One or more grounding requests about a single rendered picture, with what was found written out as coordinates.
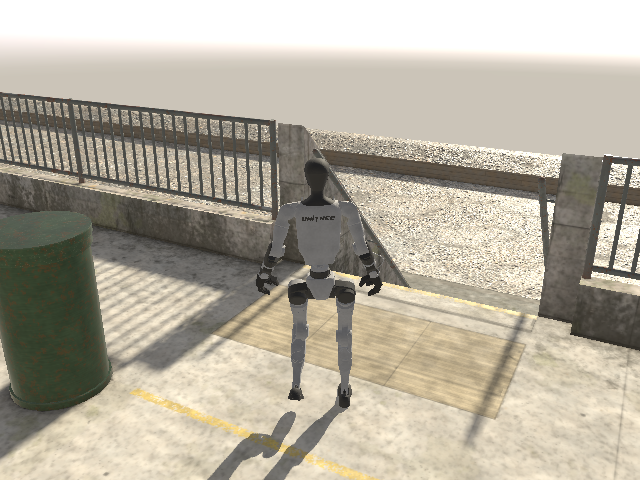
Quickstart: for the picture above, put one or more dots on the left robot hand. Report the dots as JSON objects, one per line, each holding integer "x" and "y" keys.
{"x": 260, "y": 283}

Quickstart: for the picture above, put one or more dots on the left robot thigh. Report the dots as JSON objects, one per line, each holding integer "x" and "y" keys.
{"x": 298, "y": 298}

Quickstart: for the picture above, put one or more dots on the right robot shin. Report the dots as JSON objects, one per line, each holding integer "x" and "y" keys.
{"x": 345, "y": 362}

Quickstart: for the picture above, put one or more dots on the right robot upper arm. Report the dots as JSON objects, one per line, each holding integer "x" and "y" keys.
{"x": 349, "y": 210}

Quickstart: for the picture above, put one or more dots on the robot left forearm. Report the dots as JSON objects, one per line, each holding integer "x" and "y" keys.
{"x": 268, "y": 264}

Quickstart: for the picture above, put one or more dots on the right robot hand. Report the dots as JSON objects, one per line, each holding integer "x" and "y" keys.
{"x": 370, "y": 281}

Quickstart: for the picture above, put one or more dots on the left robot upper arm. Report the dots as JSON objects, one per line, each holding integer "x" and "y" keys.
{"x": 286, "y": 212}

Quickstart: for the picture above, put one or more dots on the robot right forearm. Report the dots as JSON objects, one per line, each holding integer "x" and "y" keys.
{"x": 369, "y": 262}

